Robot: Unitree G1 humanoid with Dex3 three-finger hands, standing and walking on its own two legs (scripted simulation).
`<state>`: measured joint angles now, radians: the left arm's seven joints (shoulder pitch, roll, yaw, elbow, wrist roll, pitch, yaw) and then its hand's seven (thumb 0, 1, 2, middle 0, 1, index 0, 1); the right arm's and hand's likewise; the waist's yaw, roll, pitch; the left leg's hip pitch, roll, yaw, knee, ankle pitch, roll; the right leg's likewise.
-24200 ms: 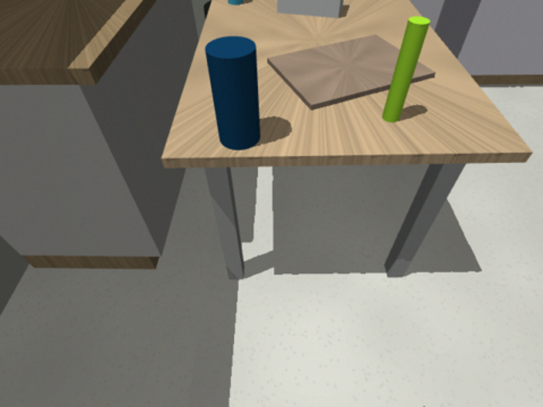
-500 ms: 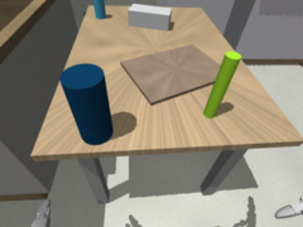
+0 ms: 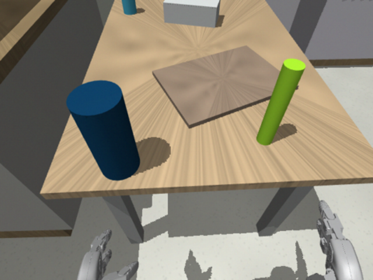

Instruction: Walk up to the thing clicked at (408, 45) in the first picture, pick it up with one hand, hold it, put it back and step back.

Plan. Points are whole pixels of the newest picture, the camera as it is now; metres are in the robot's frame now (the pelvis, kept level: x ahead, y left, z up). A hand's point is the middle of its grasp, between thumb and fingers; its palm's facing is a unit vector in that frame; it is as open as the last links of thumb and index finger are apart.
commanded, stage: home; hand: right
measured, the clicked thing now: (276, 108) +0.47 -0.21 +0.09
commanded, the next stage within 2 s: none
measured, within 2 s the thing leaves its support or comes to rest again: neither
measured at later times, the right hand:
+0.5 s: hand (273, 259) +0.19 -0.18 -0.10, palm faces +0.10 +0.96 -0.25, open 17.3 cm
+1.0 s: hand out of the picture +0.09 -0.26 -0.14, palm faces -0.06 +0.91 -0.40, open 17.4 cm
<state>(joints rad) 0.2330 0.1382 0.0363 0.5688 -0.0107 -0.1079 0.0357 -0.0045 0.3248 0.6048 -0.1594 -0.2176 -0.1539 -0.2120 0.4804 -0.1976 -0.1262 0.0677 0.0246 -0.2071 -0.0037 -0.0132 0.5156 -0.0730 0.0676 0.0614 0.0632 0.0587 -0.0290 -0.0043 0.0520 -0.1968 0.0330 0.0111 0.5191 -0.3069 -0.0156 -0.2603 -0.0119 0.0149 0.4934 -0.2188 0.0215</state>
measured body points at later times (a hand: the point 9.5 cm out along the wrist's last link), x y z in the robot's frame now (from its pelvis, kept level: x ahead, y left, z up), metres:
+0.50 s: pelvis +0.01 +0.00 +0.00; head +0.03 +0.01 +0.45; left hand +0.15 +0.24 -0.11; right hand +0.18 -0.23 -0.08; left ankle -0.02 +0.13 -0.74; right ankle +0.03 -0.13 -0.74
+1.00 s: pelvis +0.00 +0.00 +0.00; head -0.01 +0.01 +0.45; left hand +0.08 +0.31 -0.12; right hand +0.10 -0.31 -0.11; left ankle -0.02 +0.13 -0.74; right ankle +0.03 -0.13 -0.74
